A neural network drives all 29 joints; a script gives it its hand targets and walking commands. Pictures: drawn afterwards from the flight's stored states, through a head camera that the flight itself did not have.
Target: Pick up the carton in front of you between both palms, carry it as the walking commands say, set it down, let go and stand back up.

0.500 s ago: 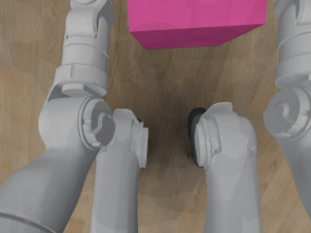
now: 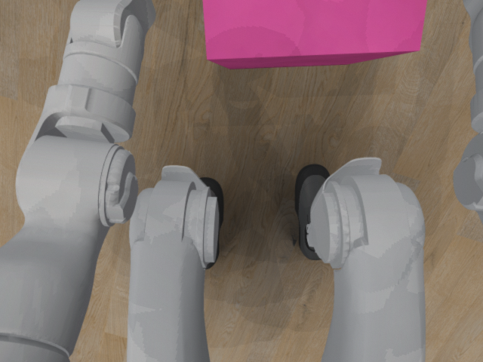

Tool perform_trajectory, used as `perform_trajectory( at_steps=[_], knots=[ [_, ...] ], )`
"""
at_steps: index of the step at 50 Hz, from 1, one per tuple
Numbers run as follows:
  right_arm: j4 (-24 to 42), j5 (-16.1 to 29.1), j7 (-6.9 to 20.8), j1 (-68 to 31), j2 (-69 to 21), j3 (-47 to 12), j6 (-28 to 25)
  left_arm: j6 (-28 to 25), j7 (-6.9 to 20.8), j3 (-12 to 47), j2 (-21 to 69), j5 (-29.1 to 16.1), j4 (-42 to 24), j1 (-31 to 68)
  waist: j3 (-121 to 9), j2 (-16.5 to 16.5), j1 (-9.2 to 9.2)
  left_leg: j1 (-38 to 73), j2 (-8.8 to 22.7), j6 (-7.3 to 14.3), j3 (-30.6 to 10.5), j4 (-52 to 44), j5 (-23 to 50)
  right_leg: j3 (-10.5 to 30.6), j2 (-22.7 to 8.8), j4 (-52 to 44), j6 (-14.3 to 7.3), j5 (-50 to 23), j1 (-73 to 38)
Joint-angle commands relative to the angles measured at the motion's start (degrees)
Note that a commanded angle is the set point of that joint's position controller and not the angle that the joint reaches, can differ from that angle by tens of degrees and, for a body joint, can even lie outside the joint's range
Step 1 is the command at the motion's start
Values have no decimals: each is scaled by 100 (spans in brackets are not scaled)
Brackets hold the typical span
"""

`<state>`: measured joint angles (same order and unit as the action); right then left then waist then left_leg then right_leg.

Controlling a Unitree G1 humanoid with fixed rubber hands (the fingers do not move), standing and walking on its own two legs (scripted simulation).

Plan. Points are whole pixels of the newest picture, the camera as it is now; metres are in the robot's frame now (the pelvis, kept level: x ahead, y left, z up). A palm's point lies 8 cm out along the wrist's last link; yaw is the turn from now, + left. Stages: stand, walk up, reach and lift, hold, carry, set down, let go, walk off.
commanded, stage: set down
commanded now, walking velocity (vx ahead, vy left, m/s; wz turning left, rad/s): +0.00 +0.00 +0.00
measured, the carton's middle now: out of the picture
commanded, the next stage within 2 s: let go in 0.96 s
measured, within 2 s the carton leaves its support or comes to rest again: neither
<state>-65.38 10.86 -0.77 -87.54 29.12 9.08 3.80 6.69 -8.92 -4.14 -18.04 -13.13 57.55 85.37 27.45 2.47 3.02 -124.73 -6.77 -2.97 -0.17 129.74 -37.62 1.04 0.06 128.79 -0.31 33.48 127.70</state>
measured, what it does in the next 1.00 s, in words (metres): rises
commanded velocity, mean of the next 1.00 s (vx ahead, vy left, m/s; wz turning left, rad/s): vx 0.00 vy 0.00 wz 0.00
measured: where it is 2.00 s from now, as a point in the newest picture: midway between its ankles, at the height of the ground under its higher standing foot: (258, 232)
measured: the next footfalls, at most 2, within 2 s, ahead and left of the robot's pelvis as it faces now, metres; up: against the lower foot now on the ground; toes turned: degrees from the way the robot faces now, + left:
none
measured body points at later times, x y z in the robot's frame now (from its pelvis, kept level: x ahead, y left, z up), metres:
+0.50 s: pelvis +0.01 +0.00 +0.12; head +0.36 -0.04 +0.40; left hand +0.59 +0.11 +0.00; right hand +0.57 -0.27 +0.00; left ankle +0.10 +0.12 -0.33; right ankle +0.11 -0.12 -0.33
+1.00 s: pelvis +0.03 -0.01 +0.26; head +0.35 -0.04 +0.57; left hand +0.58 +0.11 +0.15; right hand +0.56 -0.29 +0.15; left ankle +0.10 +0.12 -0.33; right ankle +0.11 -0.12 -0.33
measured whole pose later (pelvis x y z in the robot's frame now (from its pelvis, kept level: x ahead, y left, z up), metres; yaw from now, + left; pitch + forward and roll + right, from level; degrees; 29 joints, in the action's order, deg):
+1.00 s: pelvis +0.03 -0.01 +0.26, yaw -2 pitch +47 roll +3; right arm -53.7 -1.8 4.5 -69.8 21.7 19.7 10.4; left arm 12.3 -6.0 -17.9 -9.7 1.3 44.9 66.3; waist -2.0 0.9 1.2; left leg -94.9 -3.7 -2.0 -2.4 71.5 -23.2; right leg 3.0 2.6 71.1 -0.3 19.7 97.9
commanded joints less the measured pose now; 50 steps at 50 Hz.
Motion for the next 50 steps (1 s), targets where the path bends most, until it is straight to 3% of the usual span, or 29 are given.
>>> perform_trajectory(
  at_steps=[1,4,9,16,19,23,27,32,39,50],
  knots=[
    [990,138,-23,-1616,767,-244,291,193,-237,-437,-712,165,-950,1513,-8954,-536,79,3109,49,30,611,-1423,1769,-218,45,-1269,132,-2475,-5220],
    [1182,-60,-78,-1522,759,-123,532,402,-279,-670,-599,387,-1191,1457,-8898,-642,49,2985,-20,95,716,-1815,1275,-282,114,-1717,132,-1993,-5317],
    [1060,-500,-47,-1206,424,281,664,526,-102,-1014,-322,749,-823,1190,-7535,-487,97,2398,-22,121,632,-2450,832,-288,160,-2463,122,-1415,-4503],
    [1064,-819,140,-724,98,508,505,318,70,-1186,-69,1013,-722,599,-7993,-484,11,2445,-53,38,537,-2977,1754,-185,244,-2865,156,-2620,-4853],
    [1231,-869,180,-466,155,596,527,299,67,-1176,-66,1032,-1048,426,-8587,-540,59,2809,-74,30,520,-3278,2087,-208,295,-3118,180,-3079,-5300],
    [1947,-850,156,-406,484,693,609,398,-6,-1115,-144,985,-1856,364,-9760,-517,127,3603,-98,15,509,-3711,2482,-274,378,-3522,172,-3549,-5978],
    [2304,-711,216,-340,601,720,815,645,-31,-971,-111,944,-2348,282,-10065,-280,106,4339,-86,4,513,-4215,2594,-345,428,-4022,123,-3499,-6190],
    [2107,-616,379,-91,401,673,896,780,30,-918,65,904,-2244,7,-9358,-288,67,4487,-13,-9,430,-4844,2502,-322,387,-4655,126,-3295,-6262],
    [1567,-1060,510,297,126,960,693,582,210,-1310,221,1302,-1655,-516,-8540,-465,-43,4552,34,-34,313,-5686,2630,-210,343,-5497,175,-3377,-6418],
    [1927,-1486,536,978,-51,1200,492,396,348,-1364,383,1604,-2073,-1134,-8959,-365,-3,5854,124,-80,242,-6972,3156,-148,321,-6782,120,-4022,-7984]
  ],
)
